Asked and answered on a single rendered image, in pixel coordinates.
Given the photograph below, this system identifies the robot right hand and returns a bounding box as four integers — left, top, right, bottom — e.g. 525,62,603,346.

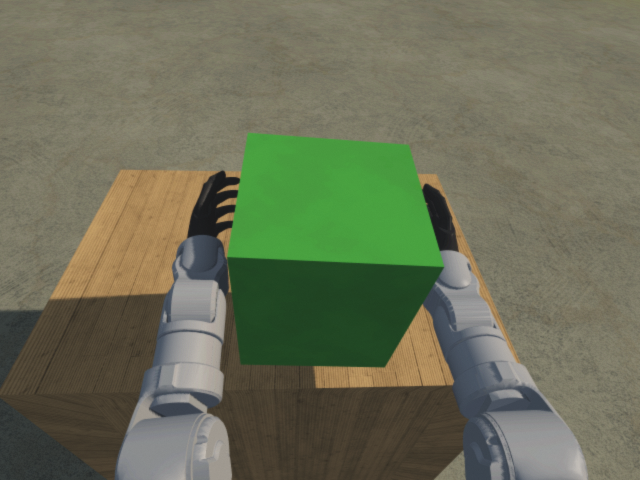
422,184,459,252

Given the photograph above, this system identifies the robot left hand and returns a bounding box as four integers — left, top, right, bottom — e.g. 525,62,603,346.
187,171,240,238

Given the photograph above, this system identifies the robot right forearm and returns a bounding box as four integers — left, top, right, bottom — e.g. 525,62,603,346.
423,250,588,480

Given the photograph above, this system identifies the robot left forearm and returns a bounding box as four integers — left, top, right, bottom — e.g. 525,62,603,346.
115,235,229,480

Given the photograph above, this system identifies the robot left upper arm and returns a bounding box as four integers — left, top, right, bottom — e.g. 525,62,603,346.
116,413,232,480

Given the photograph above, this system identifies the pedestal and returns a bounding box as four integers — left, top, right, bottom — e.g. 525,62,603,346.
0,170,521,480

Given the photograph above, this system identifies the carton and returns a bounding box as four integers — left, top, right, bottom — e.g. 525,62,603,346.
227,133,444,368

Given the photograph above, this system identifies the robot right upper arm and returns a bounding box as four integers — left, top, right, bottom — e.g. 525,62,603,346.
463,410,587,480

